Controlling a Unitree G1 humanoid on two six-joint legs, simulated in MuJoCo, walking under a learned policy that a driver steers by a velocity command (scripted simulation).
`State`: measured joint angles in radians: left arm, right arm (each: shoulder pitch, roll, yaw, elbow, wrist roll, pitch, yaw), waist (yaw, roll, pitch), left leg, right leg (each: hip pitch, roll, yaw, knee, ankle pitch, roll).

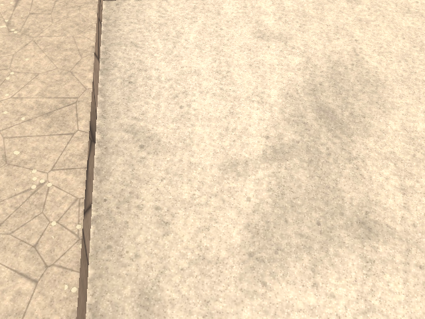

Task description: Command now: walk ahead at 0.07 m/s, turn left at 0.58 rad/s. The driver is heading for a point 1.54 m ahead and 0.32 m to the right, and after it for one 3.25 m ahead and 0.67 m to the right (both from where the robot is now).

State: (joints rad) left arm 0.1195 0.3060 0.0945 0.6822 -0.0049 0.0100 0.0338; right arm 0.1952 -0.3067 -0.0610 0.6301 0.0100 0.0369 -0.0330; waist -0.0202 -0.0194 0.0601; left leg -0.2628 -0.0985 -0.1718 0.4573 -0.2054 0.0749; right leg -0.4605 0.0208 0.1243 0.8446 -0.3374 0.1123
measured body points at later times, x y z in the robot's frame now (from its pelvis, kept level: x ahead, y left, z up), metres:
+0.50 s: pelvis +0.13 -0.02 +0.00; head +0.17 -0.03 +0.45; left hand +0.12 +0.26 -0.12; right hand +0.36 -0.27 -0.08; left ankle +0.25 +0.12 -0.72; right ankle +0.03 -0.15 -0.74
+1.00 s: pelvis +0.38 -0.05 -0.02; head +0.42 -0.07 +0.43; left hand +0.69 +0.07 -0.08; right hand +0.27 -0.33 -0.14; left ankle +0.26 +0.11 -0.74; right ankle +0.50 -0.22 -0.72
